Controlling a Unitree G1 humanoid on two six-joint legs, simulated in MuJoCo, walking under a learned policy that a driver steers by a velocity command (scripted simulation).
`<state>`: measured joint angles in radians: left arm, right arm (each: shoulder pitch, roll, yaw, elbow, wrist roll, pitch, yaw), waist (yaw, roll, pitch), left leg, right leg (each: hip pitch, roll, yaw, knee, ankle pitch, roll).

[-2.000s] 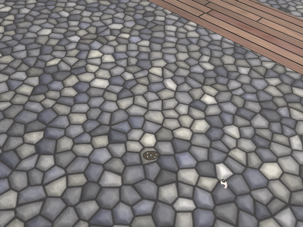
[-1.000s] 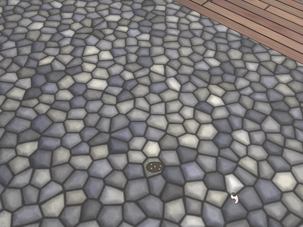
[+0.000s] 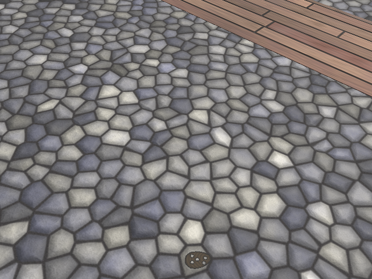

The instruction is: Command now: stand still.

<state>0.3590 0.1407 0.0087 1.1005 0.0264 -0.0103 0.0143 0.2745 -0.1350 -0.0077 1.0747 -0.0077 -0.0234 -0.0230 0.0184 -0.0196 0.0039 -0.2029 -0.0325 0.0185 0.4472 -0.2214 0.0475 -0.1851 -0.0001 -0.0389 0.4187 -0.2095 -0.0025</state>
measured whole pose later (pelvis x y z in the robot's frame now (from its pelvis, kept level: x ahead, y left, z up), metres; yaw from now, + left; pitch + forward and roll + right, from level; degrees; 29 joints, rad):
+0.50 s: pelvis +0.03 +0.02 +0.00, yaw +0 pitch -2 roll -1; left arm 0.30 0.11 0.02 1.17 0.02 0.00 0.04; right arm 0.33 -0.10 -0.01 1.12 -0.01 -0.03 -0.03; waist 0.00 -0.02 0.03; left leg -0.14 -0.07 0.03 0.43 -0.26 0.08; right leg -0.13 -0.03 -0.02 0.42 -0.25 0.03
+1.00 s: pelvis +0.04 +0.03 +0.00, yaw +0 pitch -2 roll +0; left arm 0.31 0.11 0.02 1.19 0.02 0.00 0.04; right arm 0.35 -0.09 -0.01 1.12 -0.01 -0.03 -0.04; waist -0.01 -0.02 0.04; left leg -0.11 -0.09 0.03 0.41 -0.26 0.09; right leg -0.11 -0.06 -0.02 0.42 -0.27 0.05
